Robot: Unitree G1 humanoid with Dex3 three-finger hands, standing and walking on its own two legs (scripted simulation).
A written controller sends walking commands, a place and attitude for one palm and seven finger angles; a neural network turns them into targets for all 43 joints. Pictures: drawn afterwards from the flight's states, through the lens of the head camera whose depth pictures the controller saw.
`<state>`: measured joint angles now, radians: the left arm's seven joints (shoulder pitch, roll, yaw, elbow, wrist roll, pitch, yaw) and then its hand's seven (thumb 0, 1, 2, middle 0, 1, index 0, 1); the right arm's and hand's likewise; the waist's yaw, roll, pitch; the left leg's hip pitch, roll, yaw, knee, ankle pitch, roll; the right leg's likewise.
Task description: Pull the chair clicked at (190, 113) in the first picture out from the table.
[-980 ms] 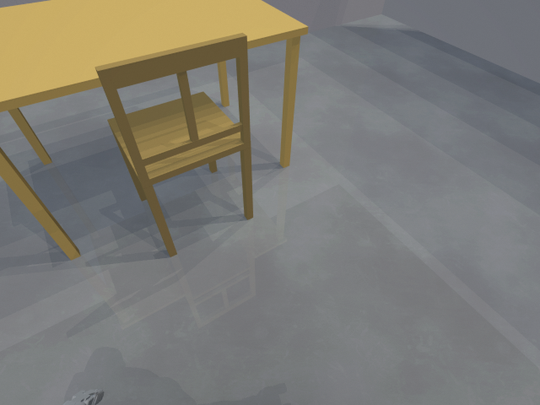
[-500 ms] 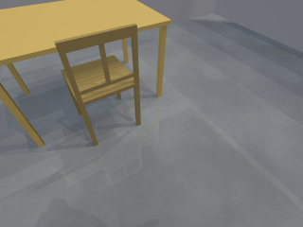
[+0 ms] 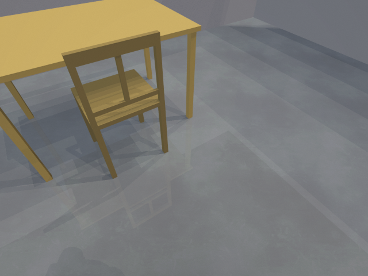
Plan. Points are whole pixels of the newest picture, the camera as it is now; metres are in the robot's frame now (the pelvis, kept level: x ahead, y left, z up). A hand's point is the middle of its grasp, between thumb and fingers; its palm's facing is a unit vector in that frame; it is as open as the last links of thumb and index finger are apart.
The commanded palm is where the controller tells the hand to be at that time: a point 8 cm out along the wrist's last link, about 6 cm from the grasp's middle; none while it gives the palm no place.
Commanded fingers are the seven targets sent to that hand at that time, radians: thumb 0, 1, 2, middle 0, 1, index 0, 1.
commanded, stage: stand and wait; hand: left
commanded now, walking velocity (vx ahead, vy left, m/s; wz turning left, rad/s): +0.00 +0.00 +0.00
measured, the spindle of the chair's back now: (122, 79) +0.96 +0.35 -0.11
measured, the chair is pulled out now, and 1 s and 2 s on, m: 0.00 0.00 0.00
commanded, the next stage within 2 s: look at it before walking up in 0.18 s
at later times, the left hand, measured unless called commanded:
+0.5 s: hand out of the picture +0.07 +0.25 -0.16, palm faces -0.03 -0.94 -0.33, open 7.4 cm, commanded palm none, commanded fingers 0.00 0.90 0.90 -0.20 -0.30 -0.20 -0.30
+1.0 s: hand out of the picture +0.06 +0.24 -0.16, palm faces -0.03 -0.95 -0.31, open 7.4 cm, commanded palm none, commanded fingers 0.00 0.90 0.90 -0.20 -0.30 -0.20 -0.30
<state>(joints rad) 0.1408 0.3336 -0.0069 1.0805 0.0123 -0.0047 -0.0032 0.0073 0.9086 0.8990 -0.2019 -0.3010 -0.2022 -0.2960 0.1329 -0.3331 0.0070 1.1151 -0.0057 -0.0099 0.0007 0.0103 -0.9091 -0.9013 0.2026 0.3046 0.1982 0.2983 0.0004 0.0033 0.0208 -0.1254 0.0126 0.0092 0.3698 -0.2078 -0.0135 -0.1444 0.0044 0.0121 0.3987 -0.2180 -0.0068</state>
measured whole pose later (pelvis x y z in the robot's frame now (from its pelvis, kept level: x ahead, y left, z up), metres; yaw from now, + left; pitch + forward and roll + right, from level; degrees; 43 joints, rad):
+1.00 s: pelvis +0.01 +0.01 +0.00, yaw -2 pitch -2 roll +0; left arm 0.20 0.31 0.00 1.08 0.02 0.02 0.00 0.01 0.91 0.90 -0.20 -0.30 -0.20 -0.30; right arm 0.15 -0.30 0.00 1.10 -0.01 0.00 0.00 0.01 -0.91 -0.90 0.20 0.30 0.20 0.30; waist 0.02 -0.01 0.01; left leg -0.13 0.02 0.05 0.41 -0.25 0.00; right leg -0.17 0.01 0.05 0.44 -0.24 0.00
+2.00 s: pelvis +0.34 -0.01 +0.00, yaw -36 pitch +0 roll -1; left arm 0.16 0.25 0.11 0.90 0.04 0.04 -0.05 0.01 0.92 0.90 -0.19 -0.30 -0.19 -0.29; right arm 0.36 -0.20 -0.06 1.02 -0.02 -0.08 -0.02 0.01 -0.93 -0.90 0.20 0.30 0.20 0.30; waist -0.01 -0.03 0.04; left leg -0.10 0.07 0.33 0.38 -0.28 0.04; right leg -0.65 -0.12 -0.06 1.03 -0.14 0.03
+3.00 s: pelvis +0.56 -0.18 -0.01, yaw -73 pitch -1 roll -1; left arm 0.19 0.21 0.10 0.90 0.03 0.07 -0.03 0.01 0.92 0.90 -0.20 -0.30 -0.19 -0.29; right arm 0.24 -0.19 -0.06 0.95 -0.02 0.00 -0.01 0.01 -0.92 -0.90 0.20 0.30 0.20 0.30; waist -0.02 0.00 0.08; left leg -0.21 0.19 0.37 0.54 -0.28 0.00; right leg -0.41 -0.07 -0.10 0.83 -0.40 0.05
